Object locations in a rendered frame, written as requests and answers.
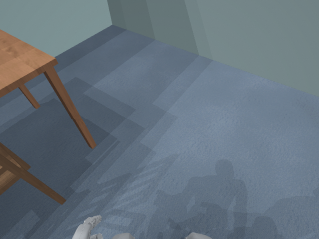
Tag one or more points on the robot left hand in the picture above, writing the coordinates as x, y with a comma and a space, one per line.
84, 230

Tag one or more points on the table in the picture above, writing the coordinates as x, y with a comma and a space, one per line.
20, 62

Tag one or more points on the chair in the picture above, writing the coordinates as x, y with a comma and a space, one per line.
12, 168

